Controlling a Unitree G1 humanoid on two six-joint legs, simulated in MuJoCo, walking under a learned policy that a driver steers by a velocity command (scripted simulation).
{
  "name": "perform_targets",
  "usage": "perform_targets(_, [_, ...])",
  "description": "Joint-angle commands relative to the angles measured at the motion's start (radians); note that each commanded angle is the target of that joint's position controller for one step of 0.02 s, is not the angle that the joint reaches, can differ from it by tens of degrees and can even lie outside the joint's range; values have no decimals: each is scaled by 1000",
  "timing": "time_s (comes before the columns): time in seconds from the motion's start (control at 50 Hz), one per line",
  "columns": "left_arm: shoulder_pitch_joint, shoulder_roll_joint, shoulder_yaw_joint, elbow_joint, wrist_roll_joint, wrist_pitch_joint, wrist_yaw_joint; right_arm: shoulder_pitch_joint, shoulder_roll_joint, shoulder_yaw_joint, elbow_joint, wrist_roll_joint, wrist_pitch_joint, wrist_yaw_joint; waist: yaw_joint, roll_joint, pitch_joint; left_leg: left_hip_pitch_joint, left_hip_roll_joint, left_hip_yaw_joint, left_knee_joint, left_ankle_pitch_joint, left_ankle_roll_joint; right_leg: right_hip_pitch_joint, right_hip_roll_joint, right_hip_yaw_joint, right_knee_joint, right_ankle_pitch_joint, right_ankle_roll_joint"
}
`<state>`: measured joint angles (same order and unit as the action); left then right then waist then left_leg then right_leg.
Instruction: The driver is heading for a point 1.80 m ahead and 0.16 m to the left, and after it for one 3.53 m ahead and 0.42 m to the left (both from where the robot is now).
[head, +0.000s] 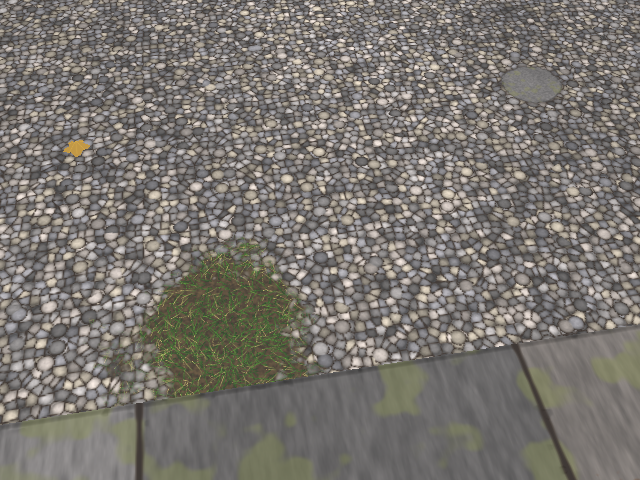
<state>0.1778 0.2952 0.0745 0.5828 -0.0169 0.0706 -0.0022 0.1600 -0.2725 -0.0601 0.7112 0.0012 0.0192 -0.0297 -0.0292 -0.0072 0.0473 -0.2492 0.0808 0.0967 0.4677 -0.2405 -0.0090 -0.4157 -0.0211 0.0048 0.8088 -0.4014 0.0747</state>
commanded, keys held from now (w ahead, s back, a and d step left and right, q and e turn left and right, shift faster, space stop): no key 1.00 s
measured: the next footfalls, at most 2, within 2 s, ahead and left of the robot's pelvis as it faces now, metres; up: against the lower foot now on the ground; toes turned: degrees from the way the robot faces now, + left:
right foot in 0.06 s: +0.04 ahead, -0.13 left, +0.00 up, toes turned -2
left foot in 0.40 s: +0.04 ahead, +0.11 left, +0.00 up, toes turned -4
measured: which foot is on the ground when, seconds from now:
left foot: down 0.00-0.06, up 0.08-0.38, down 0.40-1.00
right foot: up 0.00-0.04, down 0.06-1.00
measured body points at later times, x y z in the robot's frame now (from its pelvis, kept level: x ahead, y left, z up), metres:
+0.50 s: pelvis +0.00 -0.03 -0.01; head +0.01 -0.02 +0.44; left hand +0.18 +0.20 -0.11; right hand +0.09 -0.30 -0.12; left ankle +0.00 +0.11 -0.74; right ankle +0.00 -0.13 -0.74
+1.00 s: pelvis +0.00 -0.01 +0.00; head +0.01 -0.01 +0.45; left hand +0.11 +0.24 -0.14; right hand +0.06 -0.27 -0.14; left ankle +0.00 +0.11 -0.74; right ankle +0.00 -0.13 -0.74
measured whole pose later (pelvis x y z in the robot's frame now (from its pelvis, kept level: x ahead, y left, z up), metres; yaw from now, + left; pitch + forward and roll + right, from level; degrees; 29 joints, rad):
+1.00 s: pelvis +0.00 -0.01 +0.00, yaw -4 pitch -2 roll +0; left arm 0.19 0.22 0.04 0.94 0.00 0.01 0.03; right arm 0.21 -0.23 -0.02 0.92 -0.01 -0.01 -0.03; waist 0.00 0.00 0.04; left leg -0.18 0.02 0.00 0.51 -0.29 -0.01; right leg -0.21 0.02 0.03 0.51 -0.27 0.00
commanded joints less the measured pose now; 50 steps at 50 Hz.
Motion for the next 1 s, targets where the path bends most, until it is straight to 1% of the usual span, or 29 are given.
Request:
perform_targets(0.02, [4, 73, 23, -74, 2, -16, -7, -10, -210, -57, -41, 26, -11, 7, 11, 200, -122, 140, 216, -169, -58, 409, 208, 79, 34, -54, -240, 86, -51])
perform_targets(0.04, [48, 71, 25, -52, 4, -18, -7, -17, -194, -51, -34, 35, -12, 7, 38, 182, -126, 104, 196, -147, -13, 389, 176, 177, 53, -69, -390, 205, -82])
perform_targets(0.06, [62, 96, 30, -48, 7, -19, -2, 37, -156, -38, -8, 31, -18, 12, 36, 119, -144, 19, 161, -104, 48, 290, 107, 318, 28, -12, -470, 341, -109])
perform_targets(0.08, [84, 171, 43, -62, 12, -20, 12, 52, -76, -9, -26, -21, -26, 21, 13, -125, -204, -166, 73, -13, 268, -60, 4, 501, -192, 259, -458, 663, -168])
perform_targets(0.1, [41, 198, 38, -72, 41, -32, 11, 7, -71, -4, -59, -27, -30, 18, 20, -282, -184, -316, -17, -32, 403, -401, -53, 426, -373, 410, -433, 795, -361])
perform_targets(0.12, [55, 148, 28, -66, 52, -51, 5, -45, -148, -27, -59, -12, -24, 8, 80, -187, -188, -307, 1, -108, 527, -412, -68, 361, -348, 387, -460, 690, -405])
perform_targets(0.14, [21, 122, 16, -47, 53, -66, 2, -45, -160, -36, -48, 4, -17, 6, 56, -167, -153, -304, 6, -131, 572, -362, -65, 328, -286, 314, -468, 612, -363])
perform_targets(0.16, [-24, 126, 17, -43, 42, -73, 3, -17, -151, -40, -23, 4, -8, 0, 36, -143, -131, -304, 7, -136, 571, -306, -66, 308, -235, 263, -473, 537, -317])
perform_targets(0.18, [-59, 113, 11, -40, 29, -78, 4, -3, -155, -43, -11, -5, 1, -5, 26, -144, -109, -294, 7, -142, 570, -249, -75, 282, -219, 238, -474, 566, -299])
perform_targets(0.2, [-75, 98, 3, -34, 28, -80, 8, 18, -144, -42, -1, -7, 3, -4, 11, -138, -109, -250, -2, -139, 578, -202, -82, 249, -199, 205, -472, 618, -296])
perform_targets(0.24, [-92, 67, -7, -22, 32, -80, 12, 49, -111, -32, 13, -1, 2, -1, -2, -132, -126, -191, -8, -127, 498, -147, -90, 243, -166, 159, -467, 618, -289])
perform_targets(0.28, [-88, 64, -7, -7, 33, -77, 12, 21, -83, -18, 8, -1, -1, 2, 20, -134, -119, -142, -10, -117, 364, -144, -87, 248, -157, 156, -457, 573, -289])
perform_targets(0.3, [-75, 71, -5, 4, 33, -74, 11, 6, -81, -14, 2, -1, -2, 3, 34, -133, -117, -123, -14, -113, 312, -158, -84, 253, -166, 174, -453, 549, -298])
perform_targets(0.34, [-67, 76, -6, 24, 32, -69, 9, 6, -90, -13, 2, 1, -4, 5, 42, -133, -112, -80, -20, -109, 214, -158, -76, 252, -181, 215, -449, 486, -309])
perform_targets(0.36, [-77, 69, -10, 32, 28, -69, 8, 23, -89, -11, 9, 2, -6, 6, 30, -126, -107, -41, -25, -105, 136, -109, -67, 237, -177, 224, -444, 443, -301])
perform_targets(0.38, [-89, 57, -17, 41, 21, -69, 8, 49, -80, -8, 21, -2, -10, 8, 5, -111, -99, 27, -32, -96, 9, 3, -54, 208, -159, 218, -435, 389, -278])
perform_targets(0.4, [-63, 43, -22, 60, 20, -74, 6, 61, -90, -5, 26, -17, -15, 10, -2, -77, -96, 106, -19, -120, -74, 151, -37, 171, -134, 210, -434, 326, -233])
perform_targets(0.42, [-33, 30, -27, 73, 34, -82, 4, 70, -134, -10, 21, -26, -18, 7, 18, -16, -105, 168, 45, -192, -72, 316, -13, 136, -88, 182, -404, 238, -181])
perform_targets(0.44, [12, 39, -19, 75, 41, -89, -3, 50, -200, -27, 36, -12, -18, 5, 81, 112, -94, 134, 53, -178, -11, 268, 28, 132, -22, 116, -415, 175, -145])
perform_targets(0.46, [-37, 51, -20, 81, 45, -86, 0, 34, -146, -20, 35, -4, -22, 12, 40, 114, -85, 43, 33, -176, -35, 102, 48, 194, 7, 79, -391, 152, -113])
perform_targets(0.48, [-72, 60, -15, 82, 38, -81, 4, 25, -110, -9, 35, -12, -27, 15, 29, 97, -61, 5, 22, -174, -54, 34, 37, 207, 8, 75, -373, 152, -108])
perform_targets(0.5, [-80, 46, -16, 86, 34, -75, 10, 16, -101, -5, 39, -19, -32, 14, 30, 91, -58, -8, 14, -167, -60, 25, 22, 213, 1, 77, -367, 168, -114])
perform_targets(0.52, [-76, 43, -16, 91, 33, -67, 14, 14, -91, -1, 40, -18, -39, 13, 27, 93, -46, -6, 7, -159, -58, 35, 12, 202, 0, 84, -368, 188, -118])
perform_targets(0.54, [-64, 37, -16, 99, 34, -63, 15, 24, -86, 2, 47, -17, -44, 11, 28, 81, -46, 1, 3, -154, -51, 41, 7, 199, -1, 85, -370, 199, -121])
perform_targets(0.6, [-50, 28, -15, 126, 31, -65, 17, 42, -87, 5, 60, -13, -47, 4, 21, 42, -46, 14, -5, -146, -37, 49, 5, 192, -3, 85, -372, 218, -120])
perform_targets(0.72, [-21, 28, -10, 188, 26, -69, 23, 46, -81, 10, 85, -11, -45, -3, 21, 8, -44, 23, -15, -140, -32, 65, 12, 202, -3, 79, -369, 258, -106])
perform_targets(0.84, [-2, 33, -8, 254, 23, -69, 32, 51, -71, 13, 125, -9, -43, -2, 24, 3, -38, 25, -26, -131, -39, 80, 12, 222, -5, 77, -370, 288, -102])
perform_targets(1.0, [4, 32, -9, 338, 20, -67, 40, 63, -62, 15, 185, -7, -41, -5, 27, 10, -29, 31, -38, -121, -51, 91, 12, 236, -4, 69, -378, 304, -100])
